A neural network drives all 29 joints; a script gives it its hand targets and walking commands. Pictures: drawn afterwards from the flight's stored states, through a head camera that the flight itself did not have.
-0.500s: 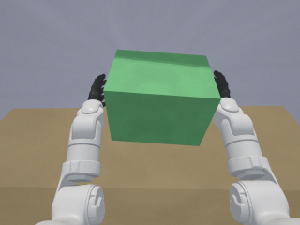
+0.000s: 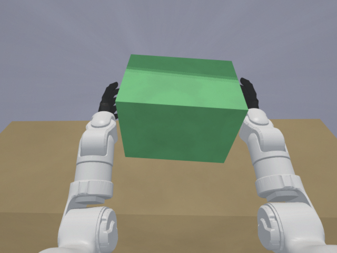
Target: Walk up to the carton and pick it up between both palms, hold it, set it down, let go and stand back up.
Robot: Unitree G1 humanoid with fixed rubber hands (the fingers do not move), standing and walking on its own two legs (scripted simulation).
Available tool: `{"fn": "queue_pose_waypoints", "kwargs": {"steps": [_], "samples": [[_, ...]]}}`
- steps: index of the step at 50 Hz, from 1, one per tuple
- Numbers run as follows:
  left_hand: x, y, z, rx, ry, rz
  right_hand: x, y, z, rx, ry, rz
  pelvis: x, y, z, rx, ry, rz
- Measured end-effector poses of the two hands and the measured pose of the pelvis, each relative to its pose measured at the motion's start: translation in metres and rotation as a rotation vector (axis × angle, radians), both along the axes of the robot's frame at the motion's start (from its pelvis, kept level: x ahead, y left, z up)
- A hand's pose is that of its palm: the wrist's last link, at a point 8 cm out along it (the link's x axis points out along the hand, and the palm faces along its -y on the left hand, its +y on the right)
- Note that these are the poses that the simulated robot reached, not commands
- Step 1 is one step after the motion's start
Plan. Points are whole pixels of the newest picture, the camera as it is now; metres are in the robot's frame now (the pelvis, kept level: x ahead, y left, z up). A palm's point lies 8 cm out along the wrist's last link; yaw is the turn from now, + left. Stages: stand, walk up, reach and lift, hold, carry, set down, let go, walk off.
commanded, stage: hold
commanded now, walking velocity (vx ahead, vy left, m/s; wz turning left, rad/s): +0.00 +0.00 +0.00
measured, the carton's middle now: (178, 109) +0.39 +0.00 +0.19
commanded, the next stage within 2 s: none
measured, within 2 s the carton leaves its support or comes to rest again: neither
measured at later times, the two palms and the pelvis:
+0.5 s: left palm (103, 117) +0.35 +0.17 +0.20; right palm (250, 113) +0.36 -0.16 +0.20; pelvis -0.01 +0.00 +0.00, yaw +0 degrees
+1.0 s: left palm (105, 114) +0.37 +0.17 +0.20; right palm (246, 110) +0.38 -0.16 +0.19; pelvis +0.00 +0.00 +0.00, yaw +0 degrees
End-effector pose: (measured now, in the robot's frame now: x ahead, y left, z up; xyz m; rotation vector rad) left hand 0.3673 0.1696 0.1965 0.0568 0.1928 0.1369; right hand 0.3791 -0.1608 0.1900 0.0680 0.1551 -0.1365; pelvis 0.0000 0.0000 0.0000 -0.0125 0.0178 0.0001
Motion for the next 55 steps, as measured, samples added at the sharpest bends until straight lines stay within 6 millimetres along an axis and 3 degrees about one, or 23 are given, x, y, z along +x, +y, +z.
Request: {"fn": "queue_pose_waypoints", "kwargs": {"steps": [15, 26, 45, 55], "samples": [[-0.013, 0.004, 0.004, -0.005, -0.006, 0.003, -0.011, 0.004, 0.010, 0.002, -0.008, 0.003, -0.005, 0.001, 0.000, -0.001, -0.020, 0.000], [-0.022, 0.002, 0.008, 0.006, -0.014, 0.009, -0.019, 0.002, 0.005, 0.008, -0.015, 0.009, -0.013, -0.001, 0.000, 0.001, -0.030, 0.000], [-0.007, 0.003, 0.005, 0.011, -0.010, 0.009, -0.004, 0.003, -0.002, 0.008, -0.011, 0.008, -0.003, 0.000, 0.000, 0.000, -0.017, 0.000], [-0.001, 0.007, 0.001, 0.007, -0.016, 0.003, 0.001, 0.007, 0.006, 0.008, -0.019, 0.001, 0.004, 0.002, 0.001, -0.003, -0.013, 0.000]]}}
